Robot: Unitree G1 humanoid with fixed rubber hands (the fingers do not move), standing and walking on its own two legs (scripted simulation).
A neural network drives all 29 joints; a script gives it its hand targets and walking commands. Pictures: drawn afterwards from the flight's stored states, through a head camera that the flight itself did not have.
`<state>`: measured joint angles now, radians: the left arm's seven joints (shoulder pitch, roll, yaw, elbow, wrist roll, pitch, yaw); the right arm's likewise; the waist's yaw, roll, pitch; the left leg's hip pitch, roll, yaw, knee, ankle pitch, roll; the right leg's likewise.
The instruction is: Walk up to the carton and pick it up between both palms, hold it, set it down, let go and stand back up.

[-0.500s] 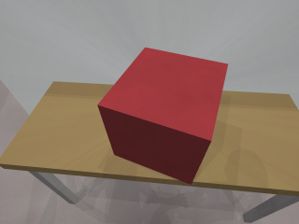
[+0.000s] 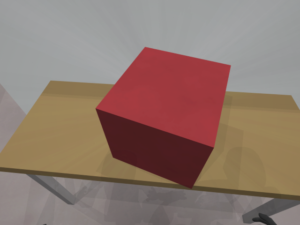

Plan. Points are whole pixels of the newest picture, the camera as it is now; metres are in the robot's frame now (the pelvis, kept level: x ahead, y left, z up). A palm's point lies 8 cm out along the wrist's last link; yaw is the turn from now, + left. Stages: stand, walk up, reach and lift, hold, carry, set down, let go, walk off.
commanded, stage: walk up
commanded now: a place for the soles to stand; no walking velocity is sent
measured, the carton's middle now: (167, 115) +0.45 -0.03 +0.01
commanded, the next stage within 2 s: reach and lift in 1.16 s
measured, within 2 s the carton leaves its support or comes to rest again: neither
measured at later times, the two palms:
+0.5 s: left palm out of the picture +0.07 +0.32 -0.07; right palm out of the picture +0.11 -0.31 -0.08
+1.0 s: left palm out of the picture +0.06 +0.31 -0.07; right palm out of the picture +0.09 -0.33 -0.09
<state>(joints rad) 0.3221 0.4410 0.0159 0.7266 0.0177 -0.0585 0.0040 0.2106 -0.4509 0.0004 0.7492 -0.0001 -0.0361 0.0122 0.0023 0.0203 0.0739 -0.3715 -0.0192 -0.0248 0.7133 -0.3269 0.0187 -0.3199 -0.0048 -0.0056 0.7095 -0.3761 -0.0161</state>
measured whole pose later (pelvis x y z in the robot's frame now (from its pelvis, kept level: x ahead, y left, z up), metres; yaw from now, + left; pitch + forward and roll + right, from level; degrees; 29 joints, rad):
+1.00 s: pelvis -0.03 -0.01 +0.00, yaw +0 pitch -3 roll +1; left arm 0.26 0.44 0.02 0.77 0.01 -0.04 0.01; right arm 0.17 -0.45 0.00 0.80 0.00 -0.01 0.02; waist 0.00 0.02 0.07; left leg -0.36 -0.02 -0.02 0.64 -0.25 0.00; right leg -0.33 -0.01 0.00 0.69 -0.32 -0.01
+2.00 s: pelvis -0.01 -0.02 +0.02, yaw -2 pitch -6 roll +1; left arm 0.10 0.39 0.06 0.46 0.02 0.22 -0.07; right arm 0.26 -0.19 -0.09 0.66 -0.02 -0.26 -0.09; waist 0.00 -0.08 0.11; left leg -0.17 0.00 0.00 0.52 -0.23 -0.02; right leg -0.16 0.01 0.01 0.57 -0.30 -0.02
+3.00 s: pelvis +0.01 +0.00 +0.02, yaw -3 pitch -6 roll +0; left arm 0.22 0.63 0.06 0.32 -0.32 -0.15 -0.24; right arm 0.47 0.00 0.05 0.09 0.10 -0.19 -0.31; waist 0.03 -0.06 0.11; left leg -0.15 0.00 0.03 0.50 -0.25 0.00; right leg -0.14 0.01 0.04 0.53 -0.29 -0.01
